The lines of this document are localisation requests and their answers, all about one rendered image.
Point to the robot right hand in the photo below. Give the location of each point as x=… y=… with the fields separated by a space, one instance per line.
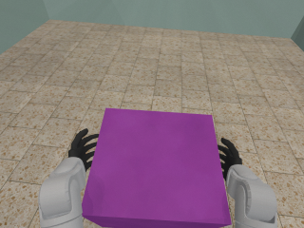
x=231 y=158

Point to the robot left forearm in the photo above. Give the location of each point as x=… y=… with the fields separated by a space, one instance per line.
x=59 y=198

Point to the robot right forearm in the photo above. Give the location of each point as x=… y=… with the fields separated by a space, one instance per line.
x=255 y=201

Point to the carton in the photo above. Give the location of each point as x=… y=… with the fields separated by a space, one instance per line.
x=156 y=169

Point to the robot left hand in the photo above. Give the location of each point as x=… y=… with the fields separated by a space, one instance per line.
x=79 y=148

